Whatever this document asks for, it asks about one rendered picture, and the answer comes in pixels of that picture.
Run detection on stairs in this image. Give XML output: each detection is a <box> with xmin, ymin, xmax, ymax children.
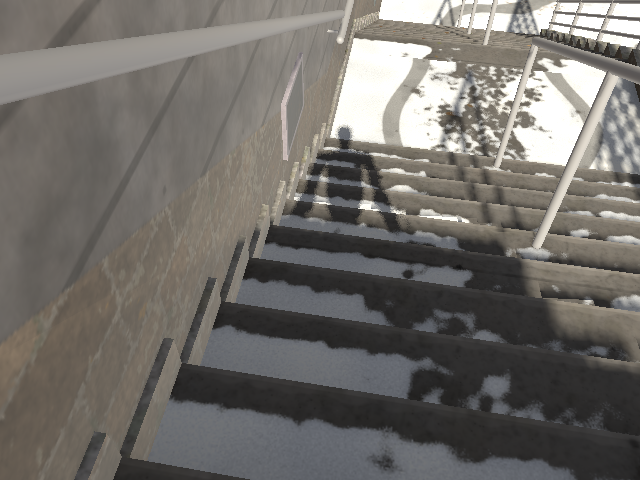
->
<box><xmin>358</xmin><ymin>19</ymin><xmax>615</xmax><ymax>60</ymax></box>
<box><xmin>147</xmin><ymin>137</ymin><xmax>640</xmax><ymax>480</ymax></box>

